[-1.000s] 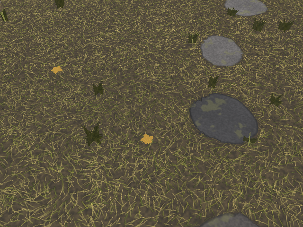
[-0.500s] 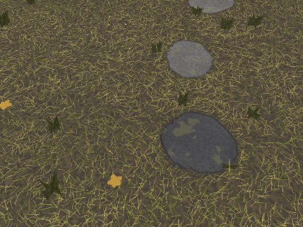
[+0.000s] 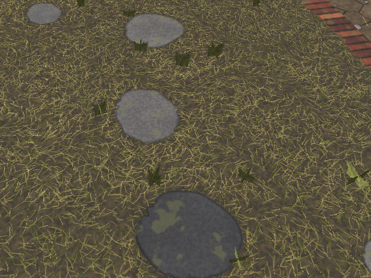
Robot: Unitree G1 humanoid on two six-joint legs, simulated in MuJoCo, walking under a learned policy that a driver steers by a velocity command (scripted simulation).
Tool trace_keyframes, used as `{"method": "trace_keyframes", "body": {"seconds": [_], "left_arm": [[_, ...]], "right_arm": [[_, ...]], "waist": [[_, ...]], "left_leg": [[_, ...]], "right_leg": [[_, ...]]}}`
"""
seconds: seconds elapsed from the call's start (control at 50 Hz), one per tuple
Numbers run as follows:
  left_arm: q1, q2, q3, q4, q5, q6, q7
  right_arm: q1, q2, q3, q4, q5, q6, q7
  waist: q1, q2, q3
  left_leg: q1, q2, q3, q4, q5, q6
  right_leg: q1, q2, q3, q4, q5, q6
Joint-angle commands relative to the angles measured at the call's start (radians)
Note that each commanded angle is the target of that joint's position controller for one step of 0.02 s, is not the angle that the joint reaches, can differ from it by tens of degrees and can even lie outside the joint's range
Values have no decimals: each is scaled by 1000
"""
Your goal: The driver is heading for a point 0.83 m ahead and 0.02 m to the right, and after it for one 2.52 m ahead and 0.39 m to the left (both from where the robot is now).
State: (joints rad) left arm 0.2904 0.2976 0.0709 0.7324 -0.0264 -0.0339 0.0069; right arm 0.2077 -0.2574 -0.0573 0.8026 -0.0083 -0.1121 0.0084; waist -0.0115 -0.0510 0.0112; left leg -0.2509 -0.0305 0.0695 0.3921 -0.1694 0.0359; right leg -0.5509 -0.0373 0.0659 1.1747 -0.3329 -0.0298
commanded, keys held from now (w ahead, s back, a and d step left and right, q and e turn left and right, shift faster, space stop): w+e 0.32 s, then e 0.04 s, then no key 0.16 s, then q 0.48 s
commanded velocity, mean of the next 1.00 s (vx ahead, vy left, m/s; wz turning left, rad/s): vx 0.27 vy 0.00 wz -0.18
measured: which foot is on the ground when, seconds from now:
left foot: down 0.00-0.36, up 0.38-0.84, down 0.86-1.00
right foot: up 0.00-0.34, down 0.36-0.88, up 0.90-1.00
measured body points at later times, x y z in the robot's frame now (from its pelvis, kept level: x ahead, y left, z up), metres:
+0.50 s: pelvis +0.24 -0.08 -0.01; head +0.29 -0.11 +0.44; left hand +0.48 +0.13 -0.10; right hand +0.27 -0.38 -0.13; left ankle +0.20 +0.09 -0.64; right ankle +0.28 -0.17 -0.74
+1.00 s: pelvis +0.37 -0.07 +0.00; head +0.42 -0.05 +0.44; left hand +0.57 +0.18 -0.12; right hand +0.46 -0.37 -0.10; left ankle +0.42 +0.01 -0.74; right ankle +0.29 -0.19 -0.66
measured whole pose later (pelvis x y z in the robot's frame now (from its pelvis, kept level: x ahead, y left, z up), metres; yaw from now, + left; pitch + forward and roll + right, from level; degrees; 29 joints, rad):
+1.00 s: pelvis +0.37 -0.07 +0.00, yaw -7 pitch +3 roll -2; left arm 0.11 0.30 0.07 0.73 0.01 0.01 0.03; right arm 0.19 -0.29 -0.07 0.71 0.00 -0.02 0.01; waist -0.03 -0.02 0.04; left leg -0.38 -0.03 -0.02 0.52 -0.20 0.05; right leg -0.46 0.04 0.03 1.10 -0.52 0.03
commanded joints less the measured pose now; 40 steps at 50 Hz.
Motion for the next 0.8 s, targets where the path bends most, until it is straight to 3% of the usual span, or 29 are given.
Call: {"method": "trace_keyframes", "body": {"seconds": [0.02, 0.08, 0.16, 0.24, 0.26, 0.3, 0.32, 0.34, 0.36, 0.38, 0.4, 0.42, 0.44, 0.46, 0.48, 0.52, 0.56, 0.62, 0.68, 0.74, 0.8], "left_arm": [[5, 38, 14, -89, 2, 2, -2], [-46, 33, 12, -115, 3, -2, -7], [-177, 11, 0, -155, 5, -14, -33], [-287, 7, -5, -212, -1, -13, -59], [-296, 13, -3, -224, -1, -12, -64], [-263, 42, 12, -233, 3, -8, -69], [-200, 69, 26, -224, 7, -4, -67], [-47, 113, 54, -185, 10, -3, -62], [115, 185, 86, -146, 16, 2, -42], [82, 311, 98, -158, 23, -2, -28], [116, 239, 74, -197, 31, -12, -29], [73, 176, 51, -186, 40, -20, -36], [25, 138, 41, -173, 22, -22, -37], [-35, 111, 32, -177, 14, -22, -35], [-79, 100, 24, -184, 21, -22, -33], [-116, 115, 26, -173, 35, -30, -31], [-126, 93, 16, -144, 39, -41, -25], [-137, 75, 7, -104, 45, -38, -12], [-120, 90, 9, -63, 58, -32, -5], [-109, 123, 22, -32, 46, -10, 4], [-111, 128, 29, -23, 25, 17, 22]], "right_arm": [[-12, -121, -31, -36, 2, -22, 2], [10, -147, -40, -16, 1, -18, -1], [43, -173, -41, 3, 7, -1, -8], [100, -207, -48, 27, 22, 23, -11], [104, -215, -51, 30, 27, 30, -11], [93, -242, -59, 28, 34, 42, -17], [89, -258, -64, 25, 36, 49, -22], [66, -257, -62, 17, 40, 58, -29], [66, -226, -50, -3, 29, 54, -34], [175, -72, 1, -63, -21, 29, -16], [130, -150, -4, -51, 4, -4, 0], [32, -196, -19, -73, 43, -8, 5], [17, -173, -10, -76, 37, -5, -1], [8, -167, -11, -65, 18, 3, -11], [25, -177, -18, -60, 15, 20, -15], [74, -150, -16, -43, 11, 51, -21], [97, -116, -7, -25, 6, 64, -26], [42, -81, 6, -25, 9, 69, -20], [-24, -98, 2, -43, 20, 71, -11], [-78, -135, -15, -87, 19, 80, -4], [-87, -124, -20, -119, 16, 92, 10]], "waist": [[10, 137, -1], [0, 113, -1], [-51, 107, 27], [-85, 107, 69], [-80, 112, 72], [-39, 146, 35], [4, 164, -12], [93, 147, -82], [169, 74, -172], [38, -232, -270], [113, -125, -477], [122, -46, -365], [81, 18, -247], [48, 50, -176], [10, 32, -148], [-33, 17, -137], [-48, 4, -142], [-27, -29, -133], [11, -34, -113], [33, -41, -70], [35, -45, -50]], "left_leg": [[96, 286, -213, -240, 135, 164], [145, 286, -116, -243, 257, 163], [188, 266, 2, -232, 275, 129], [292, 308, 42, -203, 294, 113], [319, 319, 53, -181, 345, 105], [347, 322, 94, -73, 639, 85], [350, 316, 114, 38, 808, 75], [300, 281, 143, 242, 894, 48], [82, 236, 144, 528, 692, -5], [-415, 45, 102, 918, -364, -74], [-460, 19, -134, 1062, -481, -70], [-497, 74, -154, 1053, -388, -59], [-494, 116, -132, 961, -314, -55], [-458, 143, -124, 889, -275, -62], [-381, 159, -129, 852, -251, -64], [-284, 146, -111, 790, -201, -81], [-252, 140, -105, 680, -121, -98], [-203, 141, -102, 477, 39, -98], [-185, 126, -103, 362, 116, -87], [-264, 112, -99, 342, -14, -69], [-303, 98, -74, 315, -135, -45]], "right_leg": [[-159, -87, 46, -17, 93, 10], [-202, -89, 46, -137, 219, 21], [-165, -73, -23, -366, 381, 11], [-173, -55, -82, -487, 321, -13], [-164, -46, -96, -506, 276, -26], [-61, 9, -149, -531, 168, -64], [38, 51, -177, -540, 122, -88], [233, 101, -194, -622, 187, -120], [539, 53, -78, -660, 336, -167], [935, -262, 446, -653, 554, -348], [966, -362, 674, -756, 632, -420], [873, -322, 478, -749, 796, -366], [728, -267, 332, -744, 821, -312], [595, -225, 263, -769, 803, -275], [480, -201, 217, -804, 813, -262], [350, -178, 154, -850, 872, -262], [321, -161, 72, -870, 914, -253], [320, -125, -31, -880, 858, -210], [359, -148, -46, -894, 772, -200], [437, -205, -12, -861, 689, -209], [495, -253, 22, -793, 654, -204]]}}
Keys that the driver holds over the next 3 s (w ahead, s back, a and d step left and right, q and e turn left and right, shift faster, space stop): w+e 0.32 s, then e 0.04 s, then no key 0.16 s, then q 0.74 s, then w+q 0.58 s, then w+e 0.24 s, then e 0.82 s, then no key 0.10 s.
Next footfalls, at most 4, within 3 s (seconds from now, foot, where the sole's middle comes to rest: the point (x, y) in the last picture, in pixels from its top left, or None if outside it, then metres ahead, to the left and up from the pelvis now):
0.36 right None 0.32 -0.18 -0.78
0.86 left None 0.46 0.01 -0.78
1.34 right None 0.44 -0.22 -0.78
1.84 left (149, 254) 0.58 0.14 -0.78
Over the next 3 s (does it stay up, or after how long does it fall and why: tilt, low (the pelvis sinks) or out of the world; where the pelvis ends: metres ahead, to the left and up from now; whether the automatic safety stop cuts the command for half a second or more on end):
stays up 0.82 0.19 0.00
